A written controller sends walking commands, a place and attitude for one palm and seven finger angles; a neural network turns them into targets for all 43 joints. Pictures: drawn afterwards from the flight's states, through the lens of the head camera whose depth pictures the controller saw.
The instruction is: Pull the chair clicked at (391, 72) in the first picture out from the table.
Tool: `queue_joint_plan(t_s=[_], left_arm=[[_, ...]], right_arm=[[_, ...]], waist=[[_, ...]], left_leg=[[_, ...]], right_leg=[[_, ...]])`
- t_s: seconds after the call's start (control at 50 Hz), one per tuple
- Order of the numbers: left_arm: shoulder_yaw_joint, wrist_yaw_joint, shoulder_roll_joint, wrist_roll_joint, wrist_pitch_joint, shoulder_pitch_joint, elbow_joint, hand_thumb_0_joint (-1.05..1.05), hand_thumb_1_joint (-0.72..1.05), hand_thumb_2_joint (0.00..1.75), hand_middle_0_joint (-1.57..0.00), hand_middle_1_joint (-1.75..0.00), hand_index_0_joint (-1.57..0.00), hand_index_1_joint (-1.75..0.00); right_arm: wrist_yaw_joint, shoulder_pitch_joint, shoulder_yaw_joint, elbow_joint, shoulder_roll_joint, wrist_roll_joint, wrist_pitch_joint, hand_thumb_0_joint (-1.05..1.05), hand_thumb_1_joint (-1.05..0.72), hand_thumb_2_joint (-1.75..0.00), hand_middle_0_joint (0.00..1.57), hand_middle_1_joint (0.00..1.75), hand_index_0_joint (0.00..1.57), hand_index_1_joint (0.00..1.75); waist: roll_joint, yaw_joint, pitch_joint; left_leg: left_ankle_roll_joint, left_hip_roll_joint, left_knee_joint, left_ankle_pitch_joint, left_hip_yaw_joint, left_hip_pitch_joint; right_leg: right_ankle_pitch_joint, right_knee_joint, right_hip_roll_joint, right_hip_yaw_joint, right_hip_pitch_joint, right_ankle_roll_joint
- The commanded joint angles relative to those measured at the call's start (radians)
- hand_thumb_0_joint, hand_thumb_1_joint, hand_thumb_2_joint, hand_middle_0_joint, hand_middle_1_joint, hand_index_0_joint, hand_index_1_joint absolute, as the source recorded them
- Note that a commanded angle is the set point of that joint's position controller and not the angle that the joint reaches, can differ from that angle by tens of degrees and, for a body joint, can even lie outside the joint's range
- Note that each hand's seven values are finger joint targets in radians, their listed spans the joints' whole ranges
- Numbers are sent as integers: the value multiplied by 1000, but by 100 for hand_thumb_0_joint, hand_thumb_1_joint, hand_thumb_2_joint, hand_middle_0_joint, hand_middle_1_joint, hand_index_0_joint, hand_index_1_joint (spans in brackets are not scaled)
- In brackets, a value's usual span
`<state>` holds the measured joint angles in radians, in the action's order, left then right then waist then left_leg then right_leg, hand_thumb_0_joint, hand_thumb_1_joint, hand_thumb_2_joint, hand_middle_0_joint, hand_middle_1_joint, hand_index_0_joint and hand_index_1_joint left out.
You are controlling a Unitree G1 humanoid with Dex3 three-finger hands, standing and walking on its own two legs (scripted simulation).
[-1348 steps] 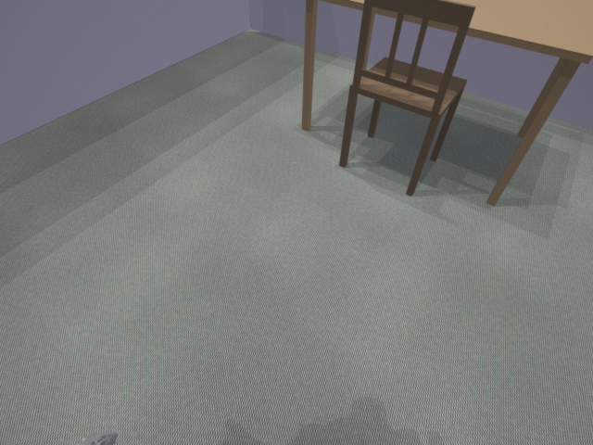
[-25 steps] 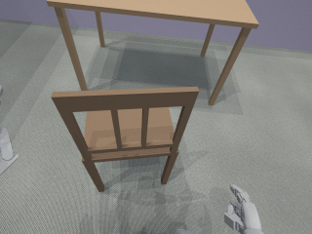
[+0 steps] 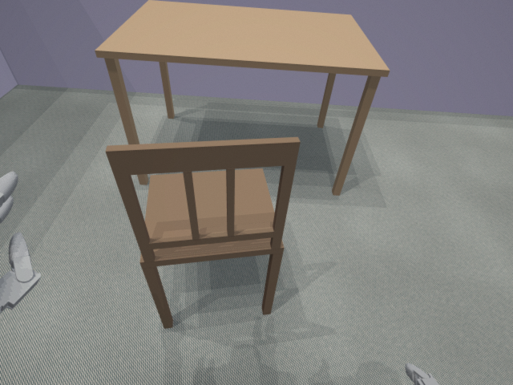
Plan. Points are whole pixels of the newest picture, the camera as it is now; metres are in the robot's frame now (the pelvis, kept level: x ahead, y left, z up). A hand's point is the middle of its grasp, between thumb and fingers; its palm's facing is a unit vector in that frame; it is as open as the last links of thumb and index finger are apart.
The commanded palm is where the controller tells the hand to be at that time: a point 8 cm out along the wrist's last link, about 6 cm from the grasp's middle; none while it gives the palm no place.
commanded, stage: stop stepping back and stand still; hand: left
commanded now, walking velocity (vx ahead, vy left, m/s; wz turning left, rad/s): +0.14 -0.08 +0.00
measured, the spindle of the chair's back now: (191, 206) +0.55 +0.17 -0.10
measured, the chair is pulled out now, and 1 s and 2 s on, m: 0.59 0.59 0.59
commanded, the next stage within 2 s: let the arm hang, fingers relaxed in 0.30 s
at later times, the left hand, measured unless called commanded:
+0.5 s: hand (82, 312) +0.22 +0.26 +0.03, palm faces +0.29 -0.86 -0.41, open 7.4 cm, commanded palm none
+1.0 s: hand out of the picture -0.02 +0.19 -0.17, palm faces +0.04 -0.97 -0.24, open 7.2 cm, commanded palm none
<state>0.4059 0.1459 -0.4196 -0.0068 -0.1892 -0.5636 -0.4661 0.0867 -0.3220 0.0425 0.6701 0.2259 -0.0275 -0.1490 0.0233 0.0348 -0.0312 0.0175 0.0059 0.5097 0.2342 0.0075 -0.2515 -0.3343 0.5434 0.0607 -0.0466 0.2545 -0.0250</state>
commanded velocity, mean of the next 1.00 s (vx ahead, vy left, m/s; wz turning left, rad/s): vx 0.03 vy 0.00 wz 0.00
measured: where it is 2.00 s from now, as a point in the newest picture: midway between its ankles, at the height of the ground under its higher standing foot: outside the picture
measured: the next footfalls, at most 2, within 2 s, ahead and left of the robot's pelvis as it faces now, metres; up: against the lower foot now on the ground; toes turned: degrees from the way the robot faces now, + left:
none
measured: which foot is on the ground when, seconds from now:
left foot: down 0.00-1.00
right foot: down 0.00-1.00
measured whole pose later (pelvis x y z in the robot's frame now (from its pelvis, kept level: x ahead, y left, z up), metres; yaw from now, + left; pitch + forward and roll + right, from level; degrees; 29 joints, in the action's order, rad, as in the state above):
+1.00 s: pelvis +0.01 -0.01 +0.00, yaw +2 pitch -1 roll -1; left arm -0.01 0.02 -0.22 0.00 0.03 -0.35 1.04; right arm 0.02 -0.36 0.00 1.03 0.16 0.01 0.01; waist -0.01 0.00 0.07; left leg 0.00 0.00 0.48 0.22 0.05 -0.24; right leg -0.24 0.44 0.03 -0.05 0.18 -0.02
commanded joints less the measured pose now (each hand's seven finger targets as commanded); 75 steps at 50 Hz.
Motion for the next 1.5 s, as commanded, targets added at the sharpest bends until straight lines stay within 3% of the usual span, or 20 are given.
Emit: queue_joint_plan(t_s=[0.0,0.1,0.18,0.24,0.36,0.38,0.4,0.42,0.48,0.5,0.58,0.62,0.7,0.74,0.8,0.96,1.12,1.26,1.32,1.48], left_arm=[[132,18,-175,-1,-78,25,-169,0,90,90,-20,-30,-20,-30],[116,21,-158,-8,-68,77,-174,0,90,90,-20,-30,-20,-30],[103,30,-155,-9,-57,134,-191,0,90,90,-20,-30,-20,-30],[98,32,-156,-3,-43,143,-171,0,90,90,-20,-30,-20,-30],[101,29,-156,-12,-47,135,-181,0,90,90,-20,-30,-20,-30],[-297,-115,108,68,127,124,584,0,90,90,-20,-30,-20,-30],[-299,-135,161,45,190,95,622,0,90,90,-20,-30,-20,-30],[-316,-135,178,42,199,110,650,0,90,90,-20,-30,-20,-30],[-333,-132,119,39,193,210,800,0,90,90,-20,-30,-20,-30],[-339,-130,107,37,193,234,854,0,90,90,-20,-30,-20,-30],[-370,-120,83,26,200,254,1087,0,90,90,-20,-30,-20,-30],[-383,-120,72,22,199,247,1189,0,90,90,-20,-30,-20,-30],[-376,-115,115,19,197,213,1296,0,90,90,-20,-30,-20,-30],[-385,-118,118,19,197,223,1335,0,90,90,-20,-30,-20,-30],[-396,-120,121,14,194,218,1384,0,90,90,-20,-30,-20,-30],[-411,-116,136,11,194,184,1465,0,90,90,-20,-30,-20,-30],[-412,-110,156,12,194,167,1491,0,90,90,-20,-30,-20,-30],[-407,-107,176,13,191,173,1486,0,90,90,-20,-30,-20,-30],[-405,-108,177,13,192,172,1489,0,90,90,-20,-30,-20,-30],[-402,-108,181,12,191,179,1481,0,90,90,-20,-30,-20,-30]], right_arm=[[-7,153,14,-157,105,1,-72,0,-90,-90,20,30,20,30],[-4,151,22,-146,116,12,-61,0,-90,-90,20,30,20,30],[2,171,8,-137,105,16,-63,0,-90,-90,20,30,20,30],[8,177,3,-144,97,11,-55,0,-90,-90,20,30,20,30],[-3,185,1,-146,89,14,-53,0,-90,-90,20,30,20,30],[-92,137,32,65,158,44,-29,0,-90,-90,20,30,20,30],[-93,98,15,66,73,40,34,0,-90,-90,20,30,20,30],[-87,97,4,52,59,47,57,0,-90,-90,20,30,20,30],[-87,95,-2,36,91,58,97,0,-90,-90,20,30,20,30],[-85,89,-2,45,98,58,106,0,-90,-90,20,30,20,30],[-76,98,-23,113,104,52,117,0,-90,-90,20,30,20,30],[-71,86,-30,150,100,45,123,0,-90,-90,20,30,20,30],[-63,28,-28,207,52,49,130,0,-90,-90,20,30,20,30],[-62,2,-23,227,48,46,138,0,-90,-90,20,30,20,30],[-61,-42,-24,257,48,43,136,0,-90,-90,20,30,20,30],[-56,-96,-30,318,34,39,135,0,-90,-90,20,30,20,30],[-54,-104,-34,349,3,38,137,0,-90,-90,20,30,20,30],[-52,-104,-35,359,-19,41,136,0,-90,-90,20,30,20,30],[-50,-108,-34,359,-26,40,139,0,-90,-90,20,30,20,30],[-49,-108,-35,352,-25,41,135,0,-90,-90,20,30,20,30]], waist=[[-152,-39,62],[-36,-20,40],[-79,-19,20],[-119,-23,71],[-29,-24,49],[-30,17,63],[-53,-18,-14],[-14,-29,-38],[166,-33,-29],[184,-28,-43],[-59,-41,-27],[-115,-42,13],[-229,-40,-3],[-142,-36,48],[-67,-32,40],[-4,-32,87],[-4,-35,141],[-5,-33,141],[-54,-34,156],[-39,-34,127]], left_leg=[[71,126,-228,361,172,-234],[45,66,-102,351,87,-134],[51,82,-128,268,110,-80],[53,96,-189,420,133,-153],[31,71,-98,169,87,-61],[26,80,64,-168,106,-113],[17,73,23,-227,93,-81],[29,87,15,-230,113,-80],[31,57,41,-249,121,-92],[29,49,43,-288,115,-53],[31,68,-41,-371,133,3],[30,70,-68,-305,128,4],[27,68,-101,-142,118,9],[31,71,-115,-77,126,-15],[31,73,-117,-85,123,2],[37,73,-131,-77,110,5],[36,66,-138,-34,100,-12],[29,60,-123,-57,88,-6],[30,60,-129,-24,87,-24],[28,64,-125,-56,94,-13]], right_leg=[[1,-117,-18,-1,-142,24],[-192,-208,12,108,-9,71],[-89,-172,3,102,-12,66],[-177,-169,-18,88,-10,51],[-15,-246,28,147,-18,61],[277,2,59,62,91,62],[249,-26,40,60,50,47],[232,-34,38,49,24,38],[311,-39,60,81,-44,73],[350,-36,69,86,-52,87],[269,-57,31,83,-88,64],[221,-100,24,82,-86,60],[162,-145,26,69,-109,67],[142,-171,28,63,-89,69],[144,-174,34,63,-88,71],[120,-182,38,67,-56,73],[77,-190,34,70,-12,75],[86,-187,40,78,-6,79],[68,-197,33,77,-5,80],[96,-182,35,75,-22,82]])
